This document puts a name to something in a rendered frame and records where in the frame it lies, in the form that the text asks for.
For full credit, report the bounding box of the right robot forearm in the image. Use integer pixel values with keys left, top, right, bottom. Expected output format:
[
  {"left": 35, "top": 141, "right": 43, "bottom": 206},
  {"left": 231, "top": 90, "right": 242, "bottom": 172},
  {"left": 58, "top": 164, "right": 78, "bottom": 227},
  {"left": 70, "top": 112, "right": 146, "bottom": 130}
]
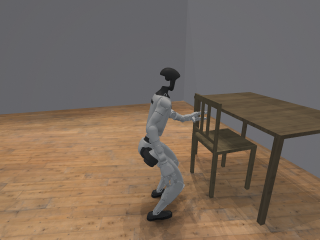
[{"left": 148, "top": 126, "right": 168, "bottom": 165}]

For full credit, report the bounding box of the robot right hand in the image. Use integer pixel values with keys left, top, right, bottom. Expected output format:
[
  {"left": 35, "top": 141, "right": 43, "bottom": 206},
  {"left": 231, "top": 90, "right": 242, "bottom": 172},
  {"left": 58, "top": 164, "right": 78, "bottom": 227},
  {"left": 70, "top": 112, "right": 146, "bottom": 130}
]
[{"left": 160, "top": 162, "right": 178, "bottom": 188}]

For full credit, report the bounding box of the robot head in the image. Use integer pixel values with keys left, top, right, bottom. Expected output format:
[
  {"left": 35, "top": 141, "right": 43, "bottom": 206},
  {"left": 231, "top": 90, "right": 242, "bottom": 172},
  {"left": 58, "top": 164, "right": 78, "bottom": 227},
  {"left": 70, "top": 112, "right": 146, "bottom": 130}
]
[{"left": 155, "top": 67, "right": 180, "bottom": 98}]

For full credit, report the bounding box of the robot left shin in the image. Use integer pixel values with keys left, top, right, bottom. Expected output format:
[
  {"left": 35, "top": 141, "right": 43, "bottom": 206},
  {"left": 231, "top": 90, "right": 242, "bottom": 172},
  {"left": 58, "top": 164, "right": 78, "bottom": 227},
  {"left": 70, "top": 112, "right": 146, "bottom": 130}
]
[{"left": 157, "top": 162, "right": 179, "bottom": 193}]

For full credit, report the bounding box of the robot left hand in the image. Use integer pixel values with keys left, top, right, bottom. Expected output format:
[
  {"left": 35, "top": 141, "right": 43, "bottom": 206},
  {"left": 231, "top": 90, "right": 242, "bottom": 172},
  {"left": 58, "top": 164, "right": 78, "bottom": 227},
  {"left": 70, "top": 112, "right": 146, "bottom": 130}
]
[{"left": 190, "top": 111, "right": 208, "bottom": 123}]

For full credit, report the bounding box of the table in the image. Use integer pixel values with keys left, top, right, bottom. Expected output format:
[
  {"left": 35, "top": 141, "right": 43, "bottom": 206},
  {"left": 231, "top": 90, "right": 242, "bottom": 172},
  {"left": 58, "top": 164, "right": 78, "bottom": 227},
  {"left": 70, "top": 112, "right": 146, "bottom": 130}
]
[{"left": 194, "top": 92, "right": 320, "bottom": 226}]

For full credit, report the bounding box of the chair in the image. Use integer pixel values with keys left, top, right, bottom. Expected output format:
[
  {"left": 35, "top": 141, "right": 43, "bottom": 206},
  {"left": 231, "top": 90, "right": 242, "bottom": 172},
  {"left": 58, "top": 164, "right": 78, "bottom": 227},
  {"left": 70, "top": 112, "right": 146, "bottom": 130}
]
[{"left": 190, "top": 93, "right": 257, "bottom": 198}]

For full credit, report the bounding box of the right robot upper arm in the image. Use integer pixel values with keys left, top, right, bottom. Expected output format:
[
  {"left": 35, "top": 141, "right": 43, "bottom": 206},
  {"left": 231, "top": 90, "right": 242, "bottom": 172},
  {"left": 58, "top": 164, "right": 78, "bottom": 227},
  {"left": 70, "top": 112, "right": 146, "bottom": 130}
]
[{"left": 146, "top": 96, "right": 171, "bottom": 134}]

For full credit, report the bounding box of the left robot upper arm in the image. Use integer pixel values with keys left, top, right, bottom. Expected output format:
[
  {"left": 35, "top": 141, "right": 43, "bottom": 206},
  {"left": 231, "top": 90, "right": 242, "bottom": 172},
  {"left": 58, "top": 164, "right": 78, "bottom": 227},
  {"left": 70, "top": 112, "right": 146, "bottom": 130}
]
[{"left": 169, "top": 109, "right": 176, "bottom": 119}]

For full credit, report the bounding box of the left robot forearm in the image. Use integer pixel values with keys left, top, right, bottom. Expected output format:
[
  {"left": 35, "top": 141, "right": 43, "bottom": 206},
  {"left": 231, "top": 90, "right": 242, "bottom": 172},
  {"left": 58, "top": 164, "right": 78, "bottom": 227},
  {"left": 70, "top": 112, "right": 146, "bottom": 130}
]
[{"left": 173, "top": 112, "right": 192, "bottom": 123}]

